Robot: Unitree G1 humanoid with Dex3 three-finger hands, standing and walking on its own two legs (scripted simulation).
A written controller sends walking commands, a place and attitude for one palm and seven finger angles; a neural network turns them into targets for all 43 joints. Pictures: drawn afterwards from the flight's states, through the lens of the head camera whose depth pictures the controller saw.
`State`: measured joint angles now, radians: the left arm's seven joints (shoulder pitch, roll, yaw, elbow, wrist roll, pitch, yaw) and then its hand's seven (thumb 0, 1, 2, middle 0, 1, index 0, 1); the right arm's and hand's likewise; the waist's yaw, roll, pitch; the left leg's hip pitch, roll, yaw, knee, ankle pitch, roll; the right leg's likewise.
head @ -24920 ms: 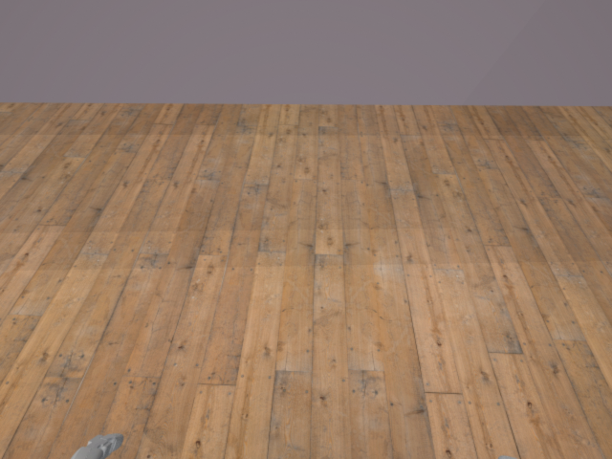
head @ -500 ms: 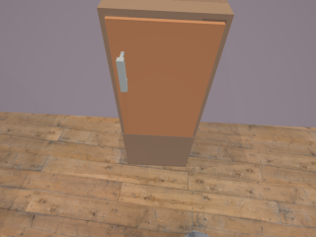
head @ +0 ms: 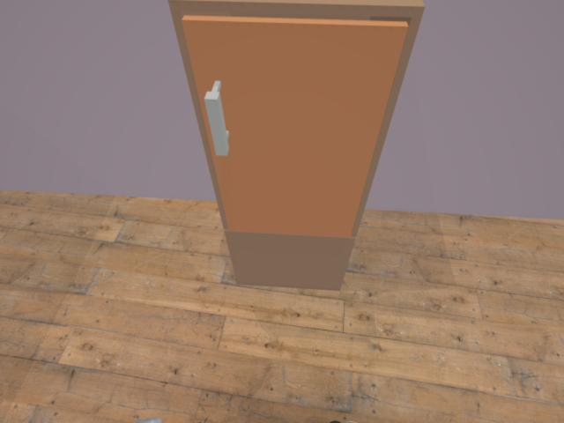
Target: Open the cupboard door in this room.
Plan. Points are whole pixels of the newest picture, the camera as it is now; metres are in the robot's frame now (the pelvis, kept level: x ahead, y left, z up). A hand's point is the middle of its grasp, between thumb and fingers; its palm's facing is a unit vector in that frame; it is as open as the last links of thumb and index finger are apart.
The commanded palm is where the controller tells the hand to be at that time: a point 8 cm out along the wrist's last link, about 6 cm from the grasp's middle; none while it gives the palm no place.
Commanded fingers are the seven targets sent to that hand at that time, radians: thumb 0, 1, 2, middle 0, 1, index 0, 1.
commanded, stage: come to a stop and stand still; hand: left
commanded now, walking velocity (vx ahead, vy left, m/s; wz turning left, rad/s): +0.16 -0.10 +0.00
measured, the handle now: (219, 118) +0.62 +0.17 +0.06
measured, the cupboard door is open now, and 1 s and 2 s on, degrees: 0 0 0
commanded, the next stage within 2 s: look again from close up in 0.92 s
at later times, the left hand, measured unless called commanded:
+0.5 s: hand out of the picture +0.01 +0.17 -0.18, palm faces -0.04 -0.98 -0.22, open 7.4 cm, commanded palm none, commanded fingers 0.00 0.90 0.90 -0.20 -0.30 -0.20 -0.30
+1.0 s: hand out of the picture +0.02 +0.15 -0.16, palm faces +0.03 -0.97 -0.24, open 7.3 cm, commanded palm none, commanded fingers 0.00 0.90 0.90 -0.20 -0.30 -0.20 -0.30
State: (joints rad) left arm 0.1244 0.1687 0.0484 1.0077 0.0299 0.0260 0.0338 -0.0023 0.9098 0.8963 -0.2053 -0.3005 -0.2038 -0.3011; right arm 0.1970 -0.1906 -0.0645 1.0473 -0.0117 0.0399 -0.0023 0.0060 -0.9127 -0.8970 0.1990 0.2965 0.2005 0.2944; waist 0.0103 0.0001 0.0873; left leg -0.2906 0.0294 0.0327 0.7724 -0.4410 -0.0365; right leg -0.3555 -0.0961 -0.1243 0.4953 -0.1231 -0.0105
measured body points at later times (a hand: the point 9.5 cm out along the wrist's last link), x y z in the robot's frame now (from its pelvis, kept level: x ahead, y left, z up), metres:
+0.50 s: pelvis +0.00 +0.00 -0.01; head +0.04 -0.02 +0.44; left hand +0.01 +0.23 -0.16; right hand -0.03 -0.22 -0.17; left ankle -0.03 +0.14 -0.73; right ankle -0.02 -0.12 -0.74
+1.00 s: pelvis +0.01 -0.03 +0.00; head +0.01 -0.06 +0.45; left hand +0.02 +0.20 -0.14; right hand -0.01 -0.25 -0.17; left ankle -0.03 +0.14 -0.73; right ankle -0.02 -0.12 -0.73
